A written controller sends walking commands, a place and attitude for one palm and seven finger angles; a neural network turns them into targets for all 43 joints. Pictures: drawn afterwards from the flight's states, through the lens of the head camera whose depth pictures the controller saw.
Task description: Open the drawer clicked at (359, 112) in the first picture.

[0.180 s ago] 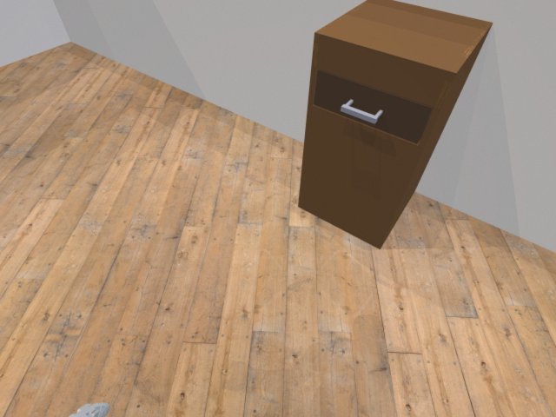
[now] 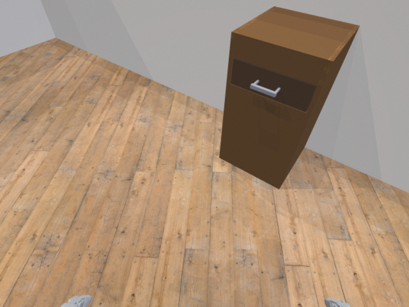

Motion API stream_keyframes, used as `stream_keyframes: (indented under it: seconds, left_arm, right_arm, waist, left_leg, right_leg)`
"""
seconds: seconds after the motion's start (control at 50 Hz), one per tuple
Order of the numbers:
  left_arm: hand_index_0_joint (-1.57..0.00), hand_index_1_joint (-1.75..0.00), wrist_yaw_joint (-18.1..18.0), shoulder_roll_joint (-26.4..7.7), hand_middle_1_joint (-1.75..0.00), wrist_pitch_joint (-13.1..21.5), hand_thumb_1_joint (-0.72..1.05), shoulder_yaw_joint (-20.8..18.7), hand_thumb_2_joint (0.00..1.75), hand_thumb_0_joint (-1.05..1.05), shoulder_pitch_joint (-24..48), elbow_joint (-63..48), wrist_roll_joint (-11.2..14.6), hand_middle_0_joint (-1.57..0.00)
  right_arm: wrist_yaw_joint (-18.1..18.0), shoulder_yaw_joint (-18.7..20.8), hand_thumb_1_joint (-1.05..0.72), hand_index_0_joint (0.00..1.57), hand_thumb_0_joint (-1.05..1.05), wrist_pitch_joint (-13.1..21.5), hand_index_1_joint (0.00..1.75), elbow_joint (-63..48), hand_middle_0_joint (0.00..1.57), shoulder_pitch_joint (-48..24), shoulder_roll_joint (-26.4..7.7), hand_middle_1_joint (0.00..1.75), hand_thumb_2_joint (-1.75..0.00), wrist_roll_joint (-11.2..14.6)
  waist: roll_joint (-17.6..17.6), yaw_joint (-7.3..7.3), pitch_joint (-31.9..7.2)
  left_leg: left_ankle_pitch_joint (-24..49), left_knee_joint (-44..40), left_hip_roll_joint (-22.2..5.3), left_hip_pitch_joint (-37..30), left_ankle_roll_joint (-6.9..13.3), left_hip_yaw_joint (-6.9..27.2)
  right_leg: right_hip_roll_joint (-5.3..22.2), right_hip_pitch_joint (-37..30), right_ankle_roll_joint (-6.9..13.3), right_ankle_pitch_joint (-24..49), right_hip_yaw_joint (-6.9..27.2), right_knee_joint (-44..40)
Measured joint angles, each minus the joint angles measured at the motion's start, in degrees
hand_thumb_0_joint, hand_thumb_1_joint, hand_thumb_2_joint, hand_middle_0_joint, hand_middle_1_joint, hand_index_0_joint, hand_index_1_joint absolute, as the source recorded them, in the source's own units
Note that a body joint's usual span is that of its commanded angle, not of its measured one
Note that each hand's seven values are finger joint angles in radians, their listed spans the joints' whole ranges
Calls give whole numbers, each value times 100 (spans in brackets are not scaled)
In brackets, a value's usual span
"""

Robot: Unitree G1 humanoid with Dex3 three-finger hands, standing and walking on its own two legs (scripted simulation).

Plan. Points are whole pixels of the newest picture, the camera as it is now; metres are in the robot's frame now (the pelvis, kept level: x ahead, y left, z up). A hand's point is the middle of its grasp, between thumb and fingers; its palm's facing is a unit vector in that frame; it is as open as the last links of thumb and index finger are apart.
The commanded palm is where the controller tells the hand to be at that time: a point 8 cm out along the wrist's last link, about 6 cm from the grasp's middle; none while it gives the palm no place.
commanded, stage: stand and wait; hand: left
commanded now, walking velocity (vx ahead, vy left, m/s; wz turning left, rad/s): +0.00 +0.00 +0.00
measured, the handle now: (265, 88) +1.03 -0.21 -0.13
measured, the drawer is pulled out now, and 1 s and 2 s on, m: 0.00 0.00 0.00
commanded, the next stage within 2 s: look at it before walking up in 0.74 s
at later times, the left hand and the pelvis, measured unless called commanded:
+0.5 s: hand out of the picture +0.05 +0.24 -0.15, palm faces -0.03 -0.94 -0.34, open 7.4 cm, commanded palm none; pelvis -0.02 -0.01 +0.01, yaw +0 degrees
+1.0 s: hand out of the picture +0.05 +0.23 -0.15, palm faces -0.03 -0.94 -0.33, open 7.4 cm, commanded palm none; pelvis -0.02 -0.01 +0.01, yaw +0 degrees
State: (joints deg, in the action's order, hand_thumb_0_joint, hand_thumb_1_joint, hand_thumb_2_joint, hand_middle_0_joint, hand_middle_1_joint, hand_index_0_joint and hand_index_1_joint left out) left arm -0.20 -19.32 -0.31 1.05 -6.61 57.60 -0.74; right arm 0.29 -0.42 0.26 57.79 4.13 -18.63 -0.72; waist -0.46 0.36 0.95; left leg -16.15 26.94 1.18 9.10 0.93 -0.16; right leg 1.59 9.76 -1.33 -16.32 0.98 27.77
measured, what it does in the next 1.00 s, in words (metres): stands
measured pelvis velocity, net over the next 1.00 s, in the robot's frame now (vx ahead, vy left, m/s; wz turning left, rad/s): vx -0.02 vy -0.01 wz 0.00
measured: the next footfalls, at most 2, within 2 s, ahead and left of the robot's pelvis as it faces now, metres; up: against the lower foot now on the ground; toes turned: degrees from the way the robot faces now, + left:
none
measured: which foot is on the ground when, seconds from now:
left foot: down 0.00-1.00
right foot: down 0.00-1.00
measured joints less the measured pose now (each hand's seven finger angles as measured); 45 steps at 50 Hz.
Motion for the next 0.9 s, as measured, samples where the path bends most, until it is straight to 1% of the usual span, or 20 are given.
stream_keyframes:
  seconds: [0.14,0.46,0.9]
  left_arm:
    - [-21,-30,8,59,-30,18,90,-13,90,1,-62,86,-7,-20]
    - [-21,-29,16,-61,-30,9,91,-56,90,1,-193,404,6,-20]
    - [-21,-29,32,-6,-30,42,91,-37,90,1,-129,442,-7,-20]
  right_arm:
    - [-6,18,-90,20,1,-1,30,127,20,3,20,30,-90,5]
    - [-14,32,-90,20,1,-40,30,524,20,311,-115,30,-90,33]
    - [15,9,-90,20,1,0,30,616,20,294,-64,30,-90,35]
  waist:
    - [-27,9,22]
    - [-3,-27,126]
    - [23,-41,105]
  left_leg:
    - [94,-124,-41,-61,-40,15]
    - [315,-354,-108,-127,-101,41]
    - [450,-480,-136,-67,-133,39]
  right_leg:
    - [-40,-60,36,95,-16,-125]
    - [-105,-138,91,326,-44,-377]
    - [-132,-58,118,448,-41,-469]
